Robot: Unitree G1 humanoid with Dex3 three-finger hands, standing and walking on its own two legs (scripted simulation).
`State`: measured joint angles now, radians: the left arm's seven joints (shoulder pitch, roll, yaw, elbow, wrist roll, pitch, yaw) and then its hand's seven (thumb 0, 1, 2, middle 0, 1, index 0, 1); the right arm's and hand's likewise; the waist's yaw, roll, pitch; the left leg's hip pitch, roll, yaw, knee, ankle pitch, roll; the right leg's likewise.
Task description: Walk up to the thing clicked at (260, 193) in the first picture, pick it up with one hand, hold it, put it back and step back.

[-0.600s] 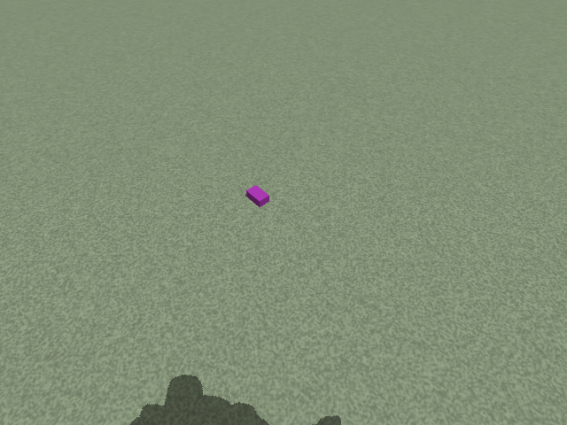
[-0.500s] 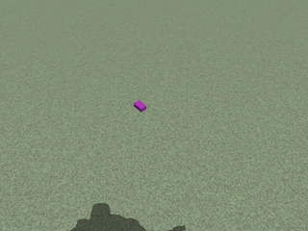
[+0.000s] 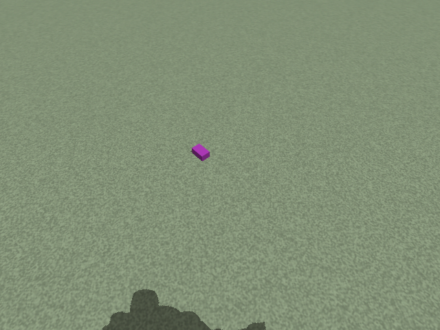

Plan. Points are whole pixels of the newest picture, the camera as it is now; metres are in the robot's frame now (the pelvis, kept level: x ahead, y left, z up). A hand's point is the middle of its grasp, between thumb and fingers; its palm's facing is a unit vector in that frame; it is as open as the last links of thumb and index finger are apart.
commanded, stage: stand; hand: left
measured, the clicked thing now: (200, 152) +1.27 +0.15 -0.76
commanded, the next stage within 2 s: walk up in 0.52 s
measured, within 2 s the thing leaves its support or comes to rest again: neither
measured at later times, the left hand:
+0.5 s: hand out of the picture +0.08 +0.25 -0.16, palm faces -0.02 -0.94 -0.34, open 7.3 cm
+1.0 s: hand (60, 281) +0.26 +0.38 -0.15, palm faces -0.30 -0.84 -0.45, open 7.3 cm
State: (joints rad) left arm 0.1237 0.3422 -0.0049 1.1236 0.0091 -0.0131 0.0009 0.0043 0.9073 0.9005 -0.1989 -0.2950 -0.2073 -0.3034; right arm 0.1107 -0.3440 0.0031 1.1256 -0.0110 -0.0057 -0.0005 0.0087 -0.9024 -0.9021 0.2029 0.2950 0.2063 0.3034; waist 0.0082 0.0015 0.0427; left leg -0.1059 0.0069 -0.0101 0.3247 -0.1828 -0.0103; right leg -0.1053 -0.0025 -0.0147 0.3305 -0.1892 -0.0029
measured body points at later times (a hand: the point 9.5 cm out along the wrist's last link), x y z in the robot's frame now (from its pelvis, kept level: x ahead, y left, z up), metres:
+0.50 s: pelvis +0.01 +0.00 +0.00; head +0.02 +0.00 +0.45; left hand +0.08 +0.30 -0.13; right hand +0.09 -0.30 -0.13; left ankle +0.00 +0.13 -0.75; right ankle +0.00 -0.12 -0.75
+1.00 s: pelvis +0.12 +0.11 -0.01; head +0.14 +0.10 +0.44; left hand +0.28 +0.42 -0.12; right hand +0.08 -0.22 -0.12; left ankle +0.14 +0.22 -0.75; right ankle +0.08 -0.01 -0.68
